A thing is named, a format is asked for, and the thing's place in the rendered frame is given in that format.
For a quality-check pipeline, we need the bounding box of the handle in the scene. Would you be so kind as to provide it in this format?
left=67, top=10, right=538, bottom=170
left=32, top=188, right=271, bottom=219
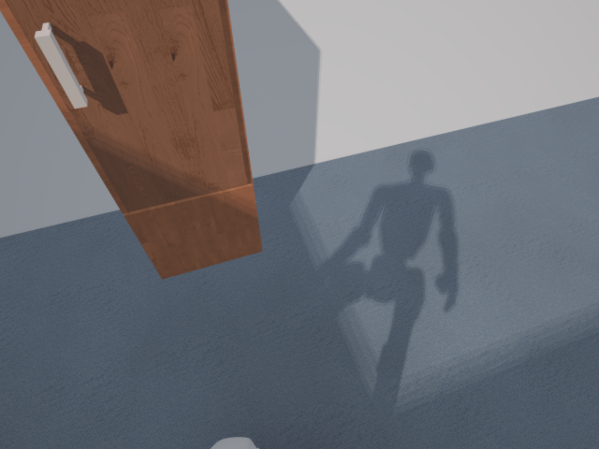
left=35, top=22, right=88, bottom=109

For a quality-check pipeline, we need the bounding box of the cupboard door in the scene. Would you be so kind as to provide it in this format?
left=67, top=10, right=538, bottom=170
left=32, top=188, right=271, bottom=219
left=5, top=0, right=247, bottom=212

